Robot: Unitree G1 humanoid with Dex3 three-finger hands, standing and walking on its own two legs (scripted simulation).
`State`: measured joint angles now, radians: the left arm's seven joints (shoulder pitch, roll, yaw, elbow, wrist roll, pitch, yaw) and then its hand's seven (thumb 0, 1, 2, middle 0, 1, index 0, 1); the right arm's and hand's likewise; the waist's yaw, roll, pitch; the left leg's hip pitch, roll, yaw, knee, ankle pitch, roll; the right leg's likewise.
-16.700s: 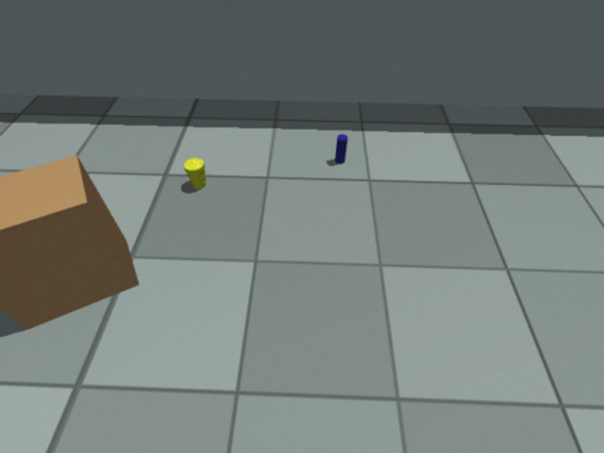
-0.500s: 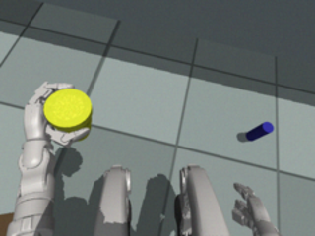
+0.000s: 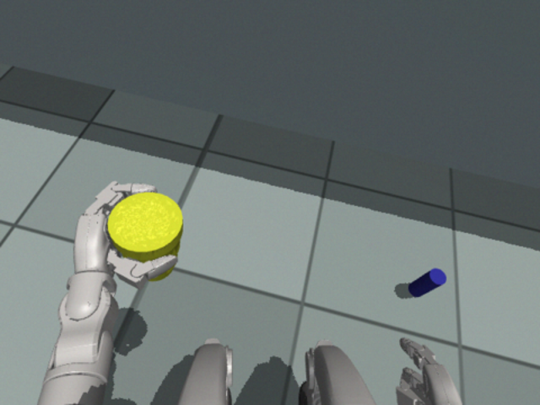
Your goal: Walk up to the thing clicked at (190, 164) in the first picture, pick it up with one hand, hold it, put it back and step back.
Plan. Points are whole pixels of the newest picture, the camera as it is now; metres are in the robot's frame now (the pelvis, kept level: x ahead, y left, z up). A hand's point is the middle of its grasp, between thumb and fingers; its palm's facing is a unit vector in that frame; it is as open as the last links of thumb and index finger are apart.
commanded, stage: lift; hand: left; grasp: from the side
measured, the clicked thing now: (151, 244) +0.35 +0.19 -0.01
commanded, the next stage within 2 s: hold in 0.90 s
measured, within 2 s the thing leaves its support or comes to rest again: neither
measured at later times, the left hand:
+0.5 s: hand (142, 219) +0.34 +0.18 +0.08, palm faces +0.14 -0.99 -0.02, open 11.8 cm
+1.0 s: hand (142, 202) +0.35 +0.17 +0.11, palm faces +0.13 -0.99 -0.01, open 11.8 cm
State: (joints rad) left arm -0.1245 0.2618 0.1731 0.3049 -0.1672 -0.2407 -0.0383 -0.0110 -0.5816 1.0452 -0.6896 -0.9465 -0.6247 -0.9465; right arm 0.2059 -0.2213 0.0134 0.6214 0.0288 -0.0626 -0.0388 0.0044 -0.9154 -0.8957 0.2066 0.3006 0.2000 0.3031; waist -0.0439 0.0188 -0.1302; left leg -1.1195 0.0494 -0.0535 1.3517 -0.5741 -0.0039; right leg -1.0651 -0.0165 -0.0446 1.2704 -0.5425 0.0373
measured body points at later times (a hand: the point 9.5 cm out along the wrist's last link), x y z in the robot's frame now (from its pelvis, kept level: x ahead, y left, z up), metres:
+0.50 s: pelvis +0.01 -0.01 +0.05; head +0.08 +0.01 +0.50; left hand +0.33 +0.23 +0.08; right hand +0.15 -0.25 -0.05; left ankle +0.04 +0.11 -0.61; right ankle +0.04 -0.15 -0.61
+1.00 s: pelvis +0.03 -0.01 +0.07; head +0.09 +0.01 +0.52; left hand +0.34 +0.22 +0.11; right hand +0.16 -0.25 -0.03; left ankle +0.04 +0.11 -0.61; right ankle +0.04 -0.15 -0.61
